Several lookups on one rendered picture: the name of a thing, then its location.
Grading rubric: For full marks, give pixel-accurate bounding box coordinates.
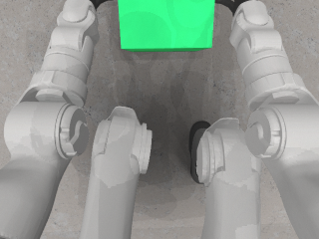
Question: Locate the robot left forearm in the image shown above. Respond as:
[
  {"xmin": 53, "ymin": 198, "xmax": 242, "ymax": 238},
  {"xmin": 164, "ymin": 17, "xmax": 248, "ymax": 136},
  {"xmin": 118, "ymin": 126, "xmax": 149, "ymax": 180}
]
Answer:
[{"xmin": 4, "ymin": 0, "xmax": 100, "ymax": 146}]

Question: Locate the carton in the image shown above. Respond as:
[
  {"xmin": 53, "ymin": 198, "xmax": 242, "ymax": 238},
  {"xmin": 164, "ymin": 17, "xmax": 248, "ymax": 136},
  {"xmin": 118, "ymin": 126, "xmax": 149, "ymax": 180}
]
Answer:
[{"xmin": 118, "ymin": 0, "xmax": 215, "ymax": 52}]

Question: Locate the right robot upper arm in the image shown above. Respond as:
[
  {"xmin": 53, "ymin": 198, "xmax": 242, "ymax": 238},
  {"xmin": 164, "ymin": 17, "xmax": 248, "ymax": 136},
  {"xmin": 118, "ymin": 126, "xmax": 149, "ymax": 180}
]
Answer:
[{"xmin": 244, "ymin": 104, "xmax": 319, "ymax": 239}]

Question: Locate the robot right hand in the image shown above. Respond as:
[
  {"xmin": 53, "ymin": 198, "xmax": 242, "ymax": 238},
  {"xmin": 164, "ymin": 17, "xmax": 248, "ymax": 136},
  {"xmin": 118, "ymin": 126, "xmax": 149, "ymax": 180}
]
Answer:
[{"xmin": 214, "ymin": 0, "xmax": 258, "ymax": 17}]

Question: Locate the left robot upper arm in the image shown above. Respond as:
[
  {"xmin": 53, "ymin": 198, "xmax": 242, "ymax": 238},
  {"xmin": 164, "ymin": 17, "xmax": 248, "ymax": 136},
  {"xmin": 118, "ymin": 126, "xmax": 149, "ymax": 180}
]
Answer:
[{"xmin": 0, "ymin": 102, "xmax": 90, "ymax": 239}]

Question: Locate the robot right shin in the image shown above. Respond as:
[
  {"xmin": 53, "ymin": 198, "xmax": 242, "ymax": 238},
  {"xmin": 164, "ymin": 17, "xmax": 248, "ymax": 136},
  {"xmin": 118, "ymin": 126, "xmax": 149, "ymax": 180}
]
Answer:
[{"xmin": 195, "ymin": 118, "xmax": 262, "ymax": 176}]

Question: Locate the robot right forearm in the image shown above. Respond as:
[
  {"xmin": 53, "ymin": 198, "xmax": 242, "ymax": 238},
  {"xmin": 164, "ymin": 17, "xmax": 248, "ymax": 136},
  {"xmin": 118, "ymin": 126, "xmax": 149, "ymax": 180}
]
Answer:
[{"xmin": 229, "ymin": 0, "xmax": 319, "ymax": 112}]

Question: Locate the robot left hand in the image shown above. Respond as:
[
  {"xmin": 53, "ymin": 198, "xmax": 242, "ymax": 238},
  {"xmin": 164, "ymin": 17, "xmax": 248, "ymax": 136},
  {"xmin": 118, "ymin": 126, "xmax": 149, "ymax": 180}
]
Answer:
[{"xmin": 90, "ymin": 0, "xmax": 113, "ymax": 11}]

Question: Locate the robot right foot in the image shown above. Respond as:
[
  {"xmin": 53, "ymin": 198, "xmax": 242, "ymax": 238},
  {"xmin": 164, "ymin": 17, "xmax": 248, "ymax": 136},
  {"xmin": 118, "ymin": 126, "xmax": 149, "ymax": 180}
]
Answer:
[{"xmin": 188, "ymin": 120, "xmax": 210, "ymax": 184}]

